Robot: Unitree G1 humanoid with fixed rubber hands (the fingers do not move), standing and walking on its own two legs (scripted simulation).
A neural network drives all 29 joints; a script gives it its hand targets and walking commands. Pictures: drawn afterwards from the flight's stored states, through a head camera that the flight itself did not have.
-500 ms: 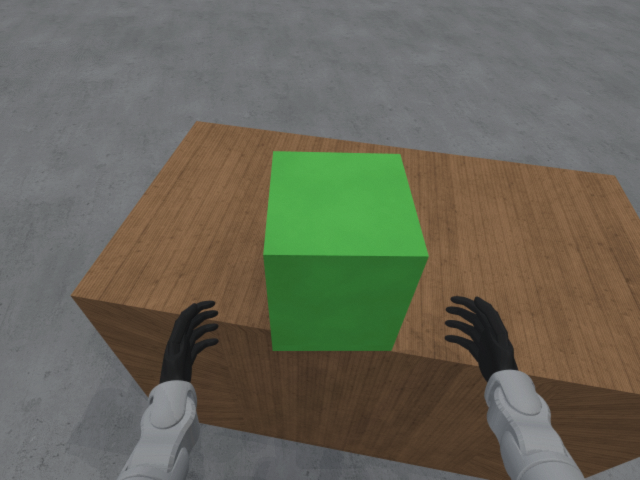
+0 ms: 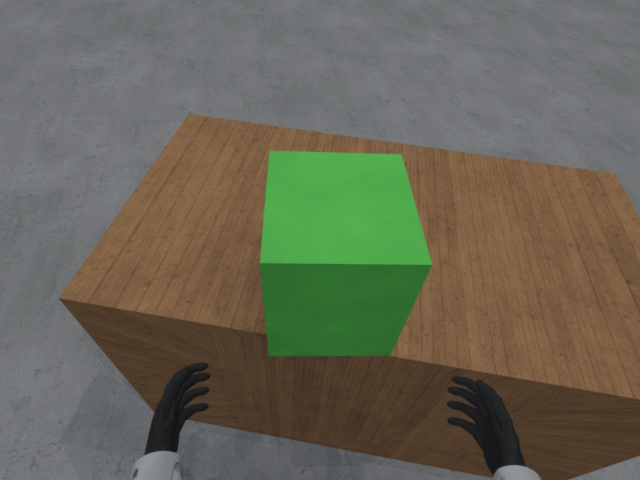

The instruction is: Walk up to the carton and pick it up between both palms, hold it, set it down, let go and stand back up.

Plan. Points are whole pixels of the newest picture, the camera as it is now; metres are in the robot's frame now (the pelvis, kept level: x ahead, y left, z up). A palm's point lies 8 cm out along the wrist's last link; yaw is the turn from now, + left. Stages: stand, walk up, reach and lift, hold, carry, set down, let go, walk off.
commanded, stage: set down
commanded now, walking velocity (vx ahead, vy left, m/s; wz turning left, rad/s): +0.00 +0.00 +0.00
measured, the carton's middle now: (333, 258) +0.45 +0.01 -0.01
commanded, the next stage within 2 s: none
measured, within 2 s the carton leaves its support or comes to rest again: neither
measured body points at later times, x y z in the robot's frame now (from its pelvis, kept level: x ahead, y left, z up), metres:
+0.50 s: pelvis +0.02 +0.00 +0.00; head +0.01 +0.03 +0.45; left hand +0.17 +0.22 -0.09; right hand +0.17 -0.22 -0.08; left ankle +0.02 +0.12 -0.75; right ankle -0.03 -0.09 -0.75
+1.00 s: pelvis -0.02 +0.00 +0.00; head +0.00 +0.02 +0.45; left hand +0.14 +0.22 -0.10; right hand +0.15 -0.20 -0.10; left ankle +0.02 +0.12 -0.75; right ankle -0.03 -0.09 -0.75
